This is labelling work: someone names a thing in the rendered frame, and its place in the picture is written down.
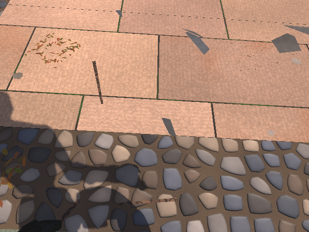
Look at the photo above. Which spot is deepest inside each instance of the left robot hand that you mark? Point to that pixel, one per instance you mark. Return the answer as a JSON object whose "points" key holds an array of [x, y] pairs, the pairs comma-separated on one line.
{"points": [[50, 225]]}

